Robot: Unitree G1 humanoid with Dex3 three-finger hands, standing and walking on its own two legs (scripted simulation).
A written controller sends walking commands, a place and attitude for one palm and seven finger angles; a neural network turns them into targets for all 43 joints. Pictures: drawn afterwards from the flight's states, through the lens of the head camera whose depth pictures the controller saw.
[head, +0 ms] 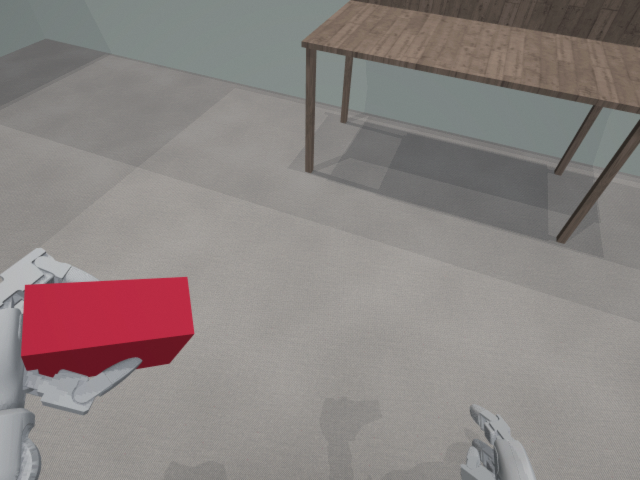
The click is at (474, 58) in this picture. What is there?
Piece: table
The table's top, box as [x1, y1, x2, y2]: [302, 0, 639, 113]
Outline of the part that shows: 302,40 302,46 639,113 639,47 352,0 346,3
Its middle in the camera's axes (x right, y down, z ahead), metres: +0.63 -0.79 +1.60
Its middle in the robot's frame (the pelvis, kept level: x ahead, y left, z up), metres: +1.75 -0.54 -0.13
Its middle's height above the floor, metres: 0.64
